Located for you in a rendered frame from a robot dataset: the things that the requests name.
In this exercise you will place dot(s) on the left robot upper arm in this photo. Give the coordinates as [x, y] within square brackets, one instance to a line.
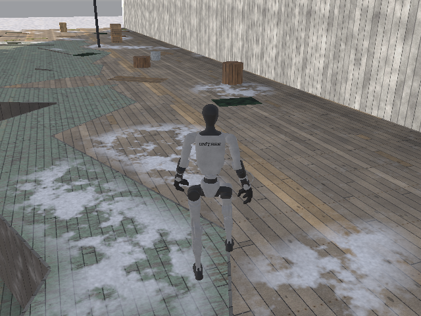
[186, 149]

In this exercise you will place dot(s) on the robot right forearm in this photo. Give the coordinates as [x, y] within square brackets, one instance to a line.
[243, 177]

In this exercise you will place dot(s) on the robot left forearm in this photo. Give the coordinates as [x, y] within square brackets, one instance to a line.
[179, 172]

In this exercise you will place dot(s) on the right robot upper arm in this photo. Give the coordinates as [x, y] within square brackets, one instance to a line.
[234, 150]

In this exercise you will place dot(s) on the robot head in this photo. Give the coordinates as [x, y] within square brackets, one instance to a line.
[210, 115]

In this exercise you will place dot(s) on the right robot hand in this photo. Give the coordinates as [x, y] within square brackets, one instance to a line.
[249, 194]

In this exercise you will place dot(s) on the left robot hand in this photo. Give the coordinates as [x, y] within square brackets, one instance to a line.
[183, 181]

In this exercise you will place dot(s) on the left robot thigh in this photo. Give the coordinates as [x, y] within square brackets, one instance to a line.
[194, 202]

